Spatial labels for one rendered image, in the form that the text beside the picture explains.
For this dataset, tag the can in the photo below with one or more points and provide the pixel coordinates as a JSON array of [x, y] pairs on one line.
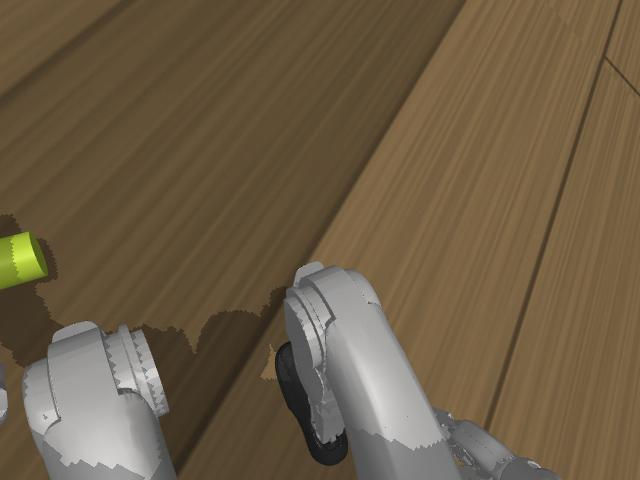
[[21, 260]]

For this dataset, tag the right robot arm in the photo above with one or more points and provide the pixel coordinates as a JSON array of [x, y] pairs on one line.
[[526, 469]]

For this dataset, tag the right robot hand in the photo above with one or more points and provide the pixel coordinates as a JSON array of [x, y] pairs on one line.
[[484, 455]]

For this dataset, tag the right robot foot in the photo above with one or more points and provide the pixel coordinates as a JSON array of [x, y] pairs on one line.
[[296, 398]]

